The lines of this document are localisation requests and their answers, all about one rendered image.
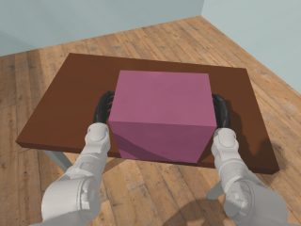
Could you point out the right robot hand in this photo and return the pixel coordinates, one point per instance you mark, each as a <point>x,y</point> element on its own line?
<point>222,114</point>

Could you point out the left robot hand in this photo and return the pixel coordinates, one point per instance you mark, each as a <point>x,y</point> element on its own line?
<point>101,112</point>

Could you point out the table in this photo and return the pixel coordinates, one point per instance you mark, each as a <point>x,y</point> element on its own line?
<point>61,119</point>

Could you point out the robot left upper arm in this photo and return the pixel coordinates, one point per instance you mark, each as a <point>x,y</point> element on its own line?
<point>71,202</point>

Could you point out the right robot forearm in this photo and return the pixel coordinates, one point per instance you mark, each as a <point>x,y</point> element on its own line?
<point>228,163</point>

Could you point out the left robot forearm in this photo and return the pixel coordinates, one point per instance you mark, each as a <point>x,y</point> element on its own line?
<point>92,160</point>

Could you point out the carton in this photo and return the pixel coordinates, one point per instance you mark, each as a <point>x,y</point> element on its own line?
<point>162,116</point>

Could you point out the robot right upper arm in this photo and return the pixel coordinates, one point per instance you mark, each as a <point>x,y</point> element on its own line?
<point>248,204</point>

